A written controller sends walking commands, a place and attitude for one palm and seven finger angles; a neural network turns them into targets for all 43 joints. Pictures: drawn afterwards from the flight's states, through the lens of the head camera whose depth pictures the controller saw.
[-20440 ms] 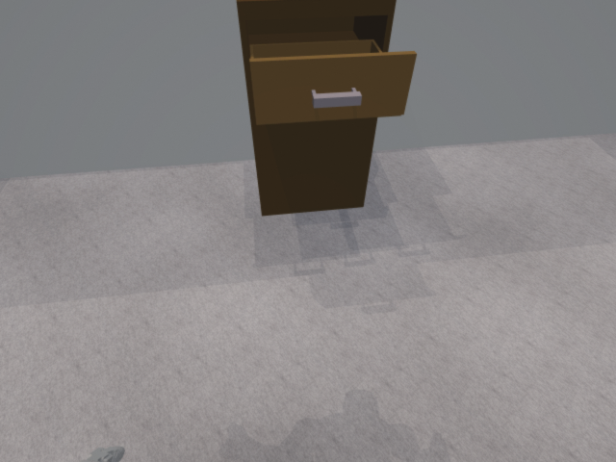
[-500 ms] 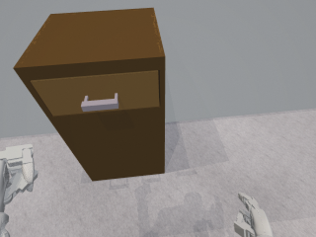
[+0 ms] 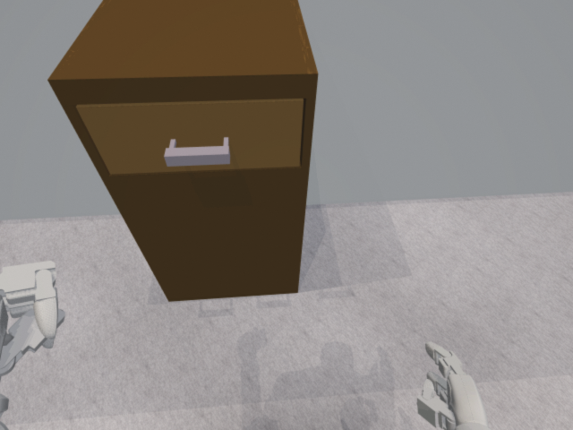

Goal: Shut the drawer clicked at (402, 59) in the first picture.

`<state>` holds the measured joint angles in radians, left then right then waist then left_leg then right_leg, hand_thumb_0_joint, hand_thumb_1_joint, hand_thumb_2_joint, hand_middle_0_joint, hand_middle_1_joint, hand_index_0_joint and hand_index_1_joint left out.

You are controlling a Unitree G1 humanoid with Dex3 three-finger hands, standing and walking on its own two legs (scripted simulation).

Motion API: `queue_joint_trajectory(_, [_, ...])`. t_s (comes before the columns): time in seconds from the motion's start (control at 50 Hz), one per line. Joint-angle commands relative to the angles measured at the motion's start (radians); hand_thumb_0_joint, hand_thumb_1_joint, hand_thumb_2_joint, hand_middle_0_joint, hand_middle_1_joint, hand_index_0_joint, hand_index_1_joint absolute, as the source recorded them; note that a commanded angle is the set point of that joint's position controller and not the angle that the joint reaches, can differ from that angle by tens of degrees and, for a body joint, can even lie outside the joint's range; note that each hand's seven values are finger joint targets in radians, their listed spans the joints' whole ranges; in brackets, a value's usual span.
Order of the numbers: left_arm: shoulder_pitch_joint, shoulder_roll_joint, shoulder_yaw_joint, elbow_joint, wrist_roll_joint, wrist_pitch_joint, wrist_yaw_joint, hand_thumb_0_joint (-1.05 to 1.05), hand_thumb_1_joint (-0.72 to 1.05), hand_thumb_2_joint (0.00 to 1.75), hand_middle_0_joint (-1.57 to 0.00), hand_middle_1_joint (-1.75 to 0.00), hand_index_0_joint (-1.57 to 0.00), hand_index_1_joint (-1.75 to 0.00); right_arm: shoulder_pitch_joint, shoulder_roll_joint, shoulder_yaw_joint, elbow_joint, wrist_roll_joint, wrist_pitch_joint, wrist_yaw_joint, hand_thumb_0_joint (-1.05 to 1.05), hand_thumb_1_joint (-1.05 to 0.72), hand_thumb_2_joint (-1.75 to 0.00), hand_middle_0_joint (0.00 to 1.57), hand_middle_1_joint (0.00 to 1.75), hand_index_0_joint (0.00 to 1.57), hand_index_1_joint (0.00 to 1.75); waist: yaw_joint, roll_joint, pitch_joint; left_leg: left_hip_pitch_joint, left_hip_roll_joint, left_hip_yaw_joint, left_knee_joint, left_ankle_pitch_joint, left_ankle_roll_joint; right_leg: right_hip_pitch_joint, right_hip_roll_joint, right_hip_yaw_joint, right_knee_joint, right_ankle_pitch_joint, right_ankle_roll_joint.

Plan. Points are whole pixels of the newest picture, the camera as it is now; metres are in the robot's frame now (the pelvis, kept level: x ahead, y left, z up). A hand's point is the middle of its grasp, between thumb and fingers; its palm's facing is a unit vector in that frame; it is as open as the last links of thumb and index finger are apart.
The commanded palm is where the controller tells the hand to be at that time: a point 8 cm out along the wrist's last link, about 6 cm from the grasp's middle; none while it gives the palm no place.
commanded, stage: step back with the hand held close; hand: left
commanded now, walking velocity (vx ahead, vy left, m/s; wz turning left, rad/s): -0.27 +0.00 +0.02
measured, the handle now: (199, 149) +0.64 +0.24 -0.01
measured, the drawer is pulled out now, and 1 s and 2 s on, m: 0.00 0.00 0.00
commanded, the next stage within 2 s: stop stepping back and stand still in 0.68 s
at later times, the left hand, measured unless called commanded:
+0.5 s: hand (99, 387) +0.13 +0.17 +0.16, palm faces +0.10 -0.82 -0.56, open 3.3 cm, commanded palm +0.05 +0.25 +0.19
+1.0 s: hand out of the picture -0.06 +0.18 +0.18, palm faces +0.32 -0.81 -0.50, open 3.3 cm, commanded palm -0.11 +0.22 +0.19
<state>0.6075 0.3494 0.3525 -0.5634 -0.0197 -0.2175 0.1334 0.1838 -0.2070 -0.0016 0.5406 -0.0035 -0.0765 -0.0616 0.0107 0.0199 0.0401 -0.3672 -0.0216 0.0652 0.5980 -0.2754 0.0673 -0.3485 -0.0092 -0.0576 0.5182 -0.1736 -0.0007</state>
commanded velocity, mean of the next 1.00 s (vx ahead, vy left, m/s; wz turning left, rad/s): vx -0.21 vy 0.01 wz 0.02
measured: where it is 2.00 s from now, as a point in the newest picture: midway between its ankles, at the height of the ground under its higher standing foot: outside the picture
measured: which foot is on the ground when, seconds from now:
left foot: down 0.00-0.50, up 0.52-0.66, down 0.68-0.94, up 0.96-1.00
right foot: down 0.00-0.10, up 0.12-0.32, down 0.34-0.70, up 0.72-0.92, down 0.94-1.00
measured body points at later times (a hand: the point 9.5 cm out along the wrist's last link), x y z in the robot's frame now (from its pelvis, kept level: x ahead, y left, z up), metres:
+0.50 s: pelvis -0.10 -0.03 +0.00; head +0.00 -0.02 +0.44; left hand +0.12 +0.22 +0.19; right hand +0.12 -0.25 -0.09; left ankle +0.05 +0.07 -0.73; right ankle -0.19 -0.12 -0.73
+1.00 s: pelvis -0.25 -0.05 +0.00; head -0.25 -0.04 +0.45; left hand -0.09 +0.22 +0.21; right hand -0.08 -0.29 -0.07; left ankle -0.15 +0.06 -0.69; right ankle -0.21 -0.16 -0.73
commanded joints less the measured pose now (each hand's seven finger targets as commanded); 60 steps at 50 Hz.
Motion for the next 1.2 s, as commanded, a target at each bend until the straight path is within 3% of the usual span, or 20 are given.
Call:
queue_joint_trajectory(0.0, [-0.036,0.192,0.117,-0.273,-0.011,-0.078,0.038,0.00,0.90,0.90,-1.40,-1.60,-1.40,-1.60,-0.046,-0.134,-0.054,-0.134,-0.004,-0.056,-0.012,0.00,-0.90,-0.90,0.20,0.30,0.20,0.30,-0.034,-0.069,-0.099,0.042,0.051,-0.147,-0.055,-0.139,-0.019,-0.052,-0.146,0.231,-0.210,-0.221,-0.071])
queue_joint_trajectory(0.12, [-0.001,0.213,0.188,-0.271,0.034,-0.100,0.039,0.00,0.90,0.90,-1.40,-1.60,-1.40,-1.60,-0.074,-0.146,-0.062,-0.152,-0.010,-0.076,-0.026,0.00,-0.90,-0.90,0.20,0.30,0.20,0.30,-0.007,0.242,-0.115,-0.445,0.304,-0.399,-0.501,-0.488,0.085,0.390,0.076,0.085,0.350,-0.091,0.026])
queue_joint_trajectory(0.24, [0.081,0.176,0.155,-0.226,-0.008,-0.115,0.011,0.00,0.90,0.90,-1.40,-1.60,-1.40,-1.60,-0.056,-0.147,-0.068,-0.107,-0.019,-0.107,-0.016,0.00,-0.90,-0.90,0.20,0.30,0.20,0.30,-0.014,0.115,-0.103,-0.081,0.247,-0.325,-0.344,0.017,0.066,0.172,0.077,0.088,0.060,-0.170,0.006])
queue_joint_trajectory(0.36, [0.039,0.228,0.150,-0.329,-0.018,-0.150,-0.013,0.00,0.90,0.90,-1.40,-1.60,-1.40,-1.60,-0.032,-0.139,-0.062,-0.042,-0.033,-0.113,0.025,0.00,-0.90,-0.90,0.20,0.30,0.20,0.30,0.009,0.182,-0.427,0.629,0.223,-0.197,-0.119,1.042,0.017,-0.021,0.075,0.084,-0.068,-0.113,0.019])
queue_joint_trajectory(0.44, [0.162,0.321,0.280,-0.405,-0.057,-0.134,-0.011,0.00,0.90,0.90,-1.40,-1.60,-1.40,-1.60,-0.079,-0.130,-0.052,-0.135,-0.008,-0.071,0.038,0.00,-0.90,-0.90,0.20,0.30,0.20,0.30,0.040,0.044,-0.505,0.464,0.189,-0.125,-0.058,0.787,0.010,0.134,0.019,0.097,-0.136,0.218,0.058])
queue_joint_trajectory(0.5, [0.217,0.318,0.332,-0.283,-0.076,-0.123,-0.015,0.00,0.90,0.90,-1.40,-1.60,-1.40,-1.60,-0.166,-0.104,-0.040,-0.202,0.048,-0.020,0.017,0.00,-0.90,-0.90,0.20,0.30,0.20,0.30,0.037,-0.313,-0.295,-0.006,-0.002,-0.005,0.203,-0.068,-0.050,0.203,-0.218,0.203,-0.160,0.904,0.066])
queue_joint_trajectory(0.58, [0.149,0.252,0.252,-0.134,-0.056,-0.078,-0.017,0.00,0.90,0.90,-1.40,-1.60,-1.40,-1.60,-0.180,-0.075,-0.012,-0.142,0.018,-0.005,-0.015,0.00,-0.90,-0.90,0.20,0.30,0.20,0.30,0.000,-0.075,-0.131,-0.115,0.017,-0.037,0.095,-0.068,-0.066,0.196,-0.213,0.200,-0.085,0.944,-0.029])
queue_joint_trajectory(0.64, [-0.001,0.185,0.105,-0.174,-0.042,-0.072,-0.021,0.00,0.90,0.90,-1.40,-1.60,-1.40,-1.60,-0.140,-0.127,-0.019,-0.099,0.015,0.000,-0.033,0.00,-0.90,-0.90,0.20,0.30,0.20,0.30,-0.048,0.077,-0.123,0.180,0.075,-0.061,-0.211,0.624,-0.034,0.092,-0.049,0.066,0.063,0.704,0.069])
queue_joint_trajectory(0.68, [-0.024,0.193,0.083,-0.192,-0.034,-0.080,-0.017,0.00,0.90,0.90,-1.40,-1.60,-1.40,-1.60,-0.045,-0.137,-0.056,-0.082,0.005,-0.032,-0.008,0.00,-0.90,-0.90,0.20,0.30,0.20,0.30,-0.021,0.126,-0.241,0.456,0.329,-0.296,-0.223,1.050,0.082,-0.148,0.040,0.130,0.325,-0.258,0.062])
queue_joint_trajectory(0.8, [0.068,0.234,0.142,-0.330,-0.030,-0.033,0.013,0.00,0.90,0.90,-1.40,-1.60,-1.40,-1.60,-0.064,-0.134,-0.058,-0.132,0.003,-0.079,0.007,0.00,-0.90,-0.90,0.20,0.30,0.20,0.30,0.007,0.137,-0.220,0.092,0.283,-0.231,-0.330,0.254,0.096,0.085,0.013,0.088,0.313,-0.276,0.025])
queue_joint_trajectory(0.84, [0.093,0.283,0.211,-0.362,-0.024,-0.023,0.030,0.00,0.90,0.90,-1.40,-1.60,-1.40,-1.60,-0.092,-0.147,-0.053,-0.167,0.006,-0.071,-0.003,0.00,-0.90,-0.90,0.20,0.30,0.20,0.30,0.010,0.183,-0.171,-0.220,0.229,-0.200,-0.423,-0.345,0.061,0.336,0.037,0.025,0.225,-0.238,0.018])
queue_joint_trajectory(0.88, [0.102,0.252,0.205,-0.310,-0.005,-0.026,0.037,0.00,0.90,0.90,-1.40,-1.60,-1.40,-1.60,-0.107,-0.121,-0.049,-0.175,0.012,-0.062,-0.008,0.00,-0.90,-0.90,0.20,0.30,0.20,0.30,0.013,0.169,-0.097,-0.370,0.115,-0.092,-0.301,-0.450,-0.013,0.425,0.022,0.017,0.047,-0.288,-0.006])
queue_joint_trajectory(0.9, [0.088,0.260,0.201,-0.275,-0.007,-0.025,0.037,0.00,0.90,0.90,-1.40,-1.60,-1.40,-1.60,-0.098,-0.102,-0.054,-0.163,0.011,-0.052,-0.007,0.00,-0.90,-0.90,0.20,0.30,0.20,0.30,0.007,-0.054,-0.056,-0.263,0.003,-0.021,-0.006,-0.361,-0.063,0.191,-0.104,0.214,-0.222,-0.519,-0.065])
queue_joint_trajectory(0.92, [0.052,0.265,0.193,-0.268,-0.019,-0.020,0.036,0.00,0.90,0.90,-1.40,-1.60,-1.40,-1.60,-0.101,-0.109,-0.064,-0.149,0.016,-0.044,-0.009,0.00,-0.90,-0.90,0.20,0.30,0.20,0.30,0.005,-0.272,-0.009,-0.116,-0.049,-0.063,0.450,-0.232,-0.088,-0.201,-0.356,0.621,-0.480,-0.784,-0.174])
queue_joint_trajectory(0.94, [-0.018,0.234,0.175,-0.248,-0.034,-0.025,0.031,0.00,0.90,0.90,-1.40,-1.60,-1.40,-1.60,-0.074,-0.125,-0.062,-0.104,-0.004,-0.039,-0.004,0.00,-0.90,-0.90,0.20,0.30,0.20,0.30,-0.024,-0.237,0.035,-0.124,-0.011,-0.121,0.601,-0.140,-0.089,-0.272,-0.409,0.610,-0.483,-0.672,-0.206])
queue_joint_trajectory(1.02, [-0.078,0.183,0.112,-0.113,-0.016,-0.017,0.018,0.00,0.90,0.90,-1.40,-1.60,-1.40,-1.60,-0.038,-0.108,-0.049,-0.074,0.001,-0.047,-0.023,0.00,-0.90,-0.90,0.20,0.30,0.20,0.30,-0.056,-0.217,-0.056,0.081,0.050,-0.039,0.427,-0.073,-0.056,-0.328,-0.242,0.207,-0.343,-0.657,-0.095])
queue_joint_trajectory(1.1, [-0.138,0.154,0.063,-0.164,0.002,-0.027,0.037,0.00,0.90,0.90,-1.40,-1.60,-1.40,-1.60,-0.019,-0.115,-0.037,-0.053,0.000,-0.093,-0.040,0.00,-0.90,-0.90,0.20,0.30,0.20,0.30,-0.047,-0.083,-0.101,0.174,0.023,0.045,-0.119,-0.134,-0.014,-0.089,-0.171,0.087,-0.110,-0.460,-0.054])
queue_joint_trajectory(1.12, [-0.172,0.159,0.064,-0.200,0.006,-0.038,0.044,0.00,0.90,0.90,-1.40,-1.60,-1.40,-1.60,-0.003,-0.126,-0.034,-0.054,-0.004,-0.106,-0.041,0.00,-0.90,-0.90,0.20,0.30,0.20,0.30,-0.056,0.056,-0.105,0.174,0.041,-0.026,-0.251,-0.205,0.007,-0.052,-0.108,0.047,0.075,-0.414,-0.028])
queue_joint_trajectory(1.14, [-0.167,0.154,0.068,-0.230,0.006,-0.048,0.049,0.00,0.90,0.90,-1.40,-1.60,-1.40,-1.60,0.002,-0.154,-0.043,-0.071,-0.007,-0.118,-0.041,0.00,-0.90,-0.90,0.20,0.30,0.20,0.30,-0.053,0.298,-0.068,0.164,0.220,-0.337,-0.401,-0.372,0.083,-0.138,0.003,-0.038,0.370,-0.349,0.020])
queue_joint_trajectory(1.18, [-0.160,0.217,0.123,-0.274,0.044,-0.064,0.040,0.00,0.90,0.90,-1.40,-1.60,-1.40,-1.60,-0.015,-0.135,-0.051,-0.082,-0.008,-0.136,-0.020,0.00,-0.90,-0.90,0.20,0.30,0.20,0.30,-0.035,0.218,-0.019,0.064,0.353,-0.496,-0.434,-0.231,0.207,-0.265,0.020,0.044,0.743,-0.290,0.024])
